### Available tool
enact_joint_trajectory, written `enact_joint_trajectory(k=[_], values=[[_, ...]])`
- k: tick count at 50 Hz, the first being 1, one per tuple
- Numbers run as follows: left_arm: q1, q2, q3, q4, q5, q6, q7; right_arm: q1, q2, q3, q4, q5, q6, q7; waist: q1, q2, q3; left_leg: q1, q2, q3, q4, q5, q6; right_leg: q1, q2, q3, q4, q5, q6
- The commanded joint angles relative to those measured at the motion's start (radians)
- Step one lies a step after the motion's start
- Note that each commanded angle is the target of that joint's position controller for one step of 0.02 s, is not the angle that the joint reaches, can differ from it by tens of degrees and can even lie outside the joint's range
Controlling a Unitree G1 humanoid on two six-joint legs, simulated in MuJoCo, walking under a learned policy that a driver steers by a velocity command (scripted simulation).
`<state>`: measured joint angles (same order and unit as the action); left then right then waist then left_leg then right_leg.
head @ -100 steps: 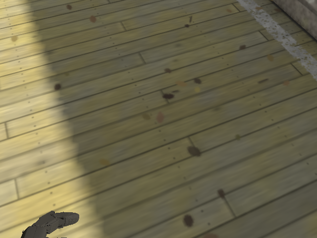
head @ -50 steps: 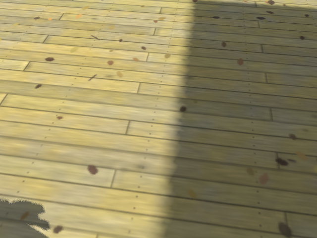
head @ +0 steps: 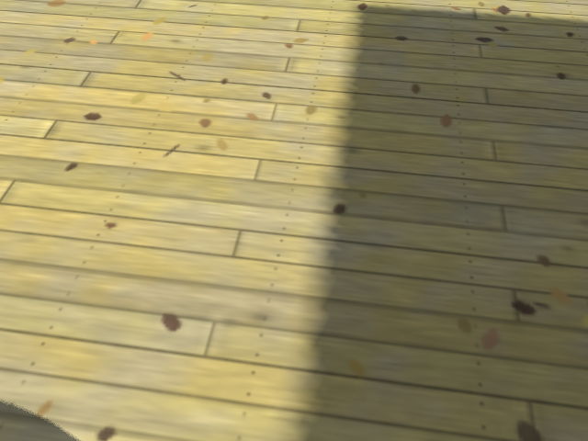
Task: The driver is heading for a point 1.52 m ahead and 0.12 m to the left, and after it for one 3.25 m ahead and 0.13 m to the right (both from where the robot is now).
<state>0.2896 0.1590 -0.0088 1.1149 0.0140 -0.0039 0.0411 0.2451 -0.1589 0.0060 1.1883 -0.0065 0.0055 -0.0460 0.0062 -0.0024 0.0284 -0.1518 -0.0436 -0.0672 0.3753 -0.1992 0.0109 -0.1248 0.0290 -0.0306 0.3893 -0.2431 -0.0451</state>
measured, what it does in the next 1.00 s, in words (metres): walks ahead: left foot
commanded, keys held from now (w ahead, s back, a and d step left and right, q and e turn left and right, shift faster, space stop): shift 0.52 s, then w+shift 0.48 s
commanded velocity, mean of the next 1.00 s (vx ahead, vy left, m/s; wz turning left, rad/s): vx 0.28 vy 0.00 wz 0.00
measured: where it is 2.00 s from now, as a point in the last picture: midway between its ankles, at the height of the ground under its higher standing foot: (287, 267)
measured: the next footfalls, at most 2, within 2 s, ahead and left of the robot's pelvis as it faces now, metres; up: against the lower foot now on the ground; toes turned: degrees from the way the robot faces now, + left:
left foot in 0.88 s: +0.17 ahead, +0.15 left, +0.00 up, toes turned +5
right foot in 1.34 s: +0.64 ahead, -0.01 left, +0.00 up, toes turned -3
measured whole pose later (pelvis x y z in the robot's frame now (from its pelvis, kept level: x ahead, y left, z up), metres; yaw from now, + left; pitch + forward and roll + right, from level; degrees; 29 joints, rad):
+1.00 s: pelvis +0.15 +0.06 -0.01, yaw +0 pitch +2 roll +0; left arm 0.29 0.22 0.06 1.01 0.03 -0.09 -0.03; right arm 0.28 -0.19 -0.06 1.00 -0.03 -0.09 0.01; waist -0.01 -0.04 -0.03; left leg -0.23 -0.03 0.11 0.47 -0.28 0.06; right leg -0.43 -0.03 0.01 1.12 -0.26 -0.13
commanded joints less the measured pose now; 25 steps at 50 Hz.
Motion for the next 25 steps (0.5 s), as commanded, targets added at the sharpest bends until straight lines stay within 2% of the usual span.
enact_joint_trajectory(k=[1,25], values=[[0.065,0.078,0.012,-0.004,0.000,-0.005,0.003,0.055,-0.077,-0.009,-0.004,0.000,-0.004,-0.003,0.000,-0.001,0.038,-0.023,0.099,-0.080,-0.046,0.134,0.030,-0.033,-0.120,0.111,-0.080,0.105,-0.016],[0.108,0.045,0.011,0.024,-0.001,-0.012,0.007,0.105,-0.044,-0.001,0.008,0.001,-0.004,-0.009,-0.001,-0.001,0.050,-0.034,0.103,-0.067,-0.031,0.127,0.018,-0.026,-0.118,0.117,-0.085,0.139,-0.022]])
Keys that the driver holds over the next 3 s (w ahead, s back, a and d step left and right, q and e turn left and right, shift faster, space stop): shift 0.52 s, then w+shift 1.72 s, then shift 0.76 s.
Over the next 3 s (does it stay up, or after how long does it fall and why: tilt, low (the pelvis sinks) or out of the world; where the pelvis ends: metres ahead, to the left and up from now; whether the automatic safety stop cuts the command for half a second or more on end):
stays up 1.64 0.09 -0.01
